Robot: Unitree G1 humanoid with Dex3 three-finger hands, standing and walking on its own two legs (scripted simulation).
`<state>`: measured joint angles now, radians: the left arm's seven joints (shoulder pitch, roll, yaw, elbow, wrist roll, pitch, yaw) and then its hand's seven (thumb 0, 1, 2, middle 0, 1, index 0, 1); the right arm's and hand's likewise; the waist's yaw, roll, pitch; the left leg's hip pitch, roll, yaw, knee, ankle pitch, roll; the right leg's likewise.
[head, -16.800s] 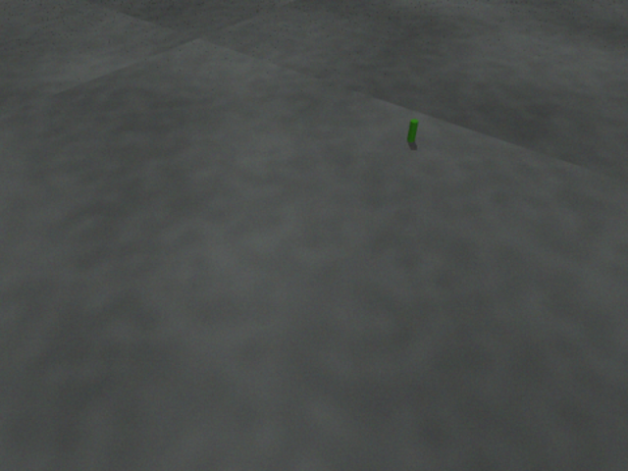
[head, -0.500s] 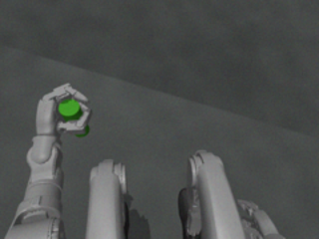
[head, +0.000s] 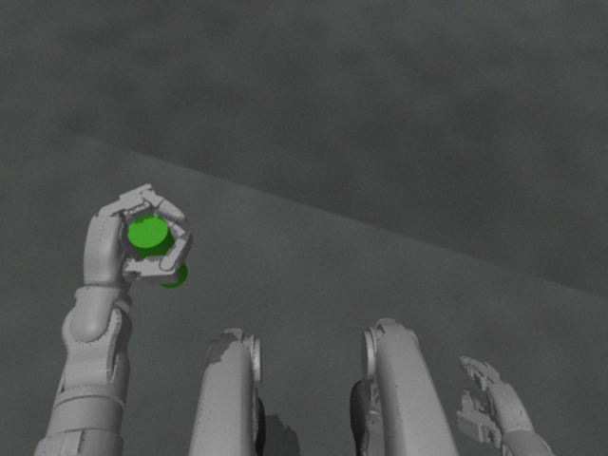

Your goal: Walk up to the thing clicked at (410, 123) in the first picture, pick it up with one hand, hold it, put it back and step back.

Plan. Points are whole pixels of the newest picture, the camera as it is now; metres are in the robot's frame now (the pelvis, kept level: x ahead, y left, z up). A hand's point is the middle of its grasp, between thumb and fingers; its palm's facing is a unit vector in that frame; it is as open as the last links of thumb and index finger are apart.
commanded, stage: lift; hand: left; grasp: from the side
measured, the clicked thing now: (161, 254) +0.39 +0.20 -0.03
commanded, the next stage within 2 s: hold in 1.32 s
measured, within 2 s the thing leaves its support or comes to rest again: neither
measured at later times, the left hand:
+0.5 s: hand (99, 175) +0.38 +0.18 +0.17, palm faces -0.02 -1.00 -0.05, open 5.8 cm
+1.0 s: hand (49, 91) +0.39 +0.17 +0.25, palm faces -0.02 -1.00 -0.03, open 5.8 cm
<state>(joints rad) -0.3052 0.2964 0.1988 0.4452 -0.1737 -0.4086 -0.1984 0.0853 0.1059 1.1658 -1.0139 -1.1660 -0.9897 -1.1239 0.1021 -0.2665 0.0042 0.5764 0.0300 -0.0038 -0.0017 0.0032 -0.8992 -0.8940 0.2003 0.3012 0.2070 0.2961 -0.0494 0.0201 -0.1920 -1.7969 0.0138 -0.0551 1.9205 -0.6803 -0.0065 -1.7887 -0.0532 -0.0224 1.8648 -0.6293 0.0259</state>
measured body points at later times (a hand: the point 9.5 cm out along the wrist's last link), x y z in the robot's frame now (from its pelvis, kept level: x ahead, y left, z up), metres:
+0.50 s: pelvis +0.04 +0.00 +0.15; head +0.14 +0.02 +0.58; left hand +0.37 +0.23 +0.18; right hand +0.20 -0.25 +0.04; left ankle +0.07 +0.12 -0.45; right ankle +0.09 -0.14 -0.45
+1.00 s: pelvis +0.06 +0.00 +0.21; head +0.13 +0.01 +0.66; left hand +0.38 +0.23 +0.25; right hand +0.20 -0.24 +0.10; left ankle +0.07 +0.12 -0.45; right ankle +0.09 -0.14 -0.45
